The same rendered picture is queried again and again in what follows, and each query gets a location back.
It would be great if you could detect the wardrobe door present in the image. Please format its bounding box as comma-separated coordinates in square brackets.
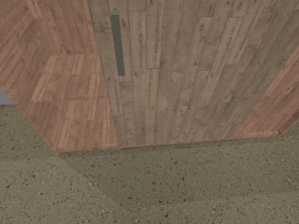
[236, 45, 299, 133]
[87, 0, 299, 147]

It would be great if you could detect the handle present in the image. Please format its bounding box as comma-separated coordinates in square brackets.
[110, 8, 125, 77]

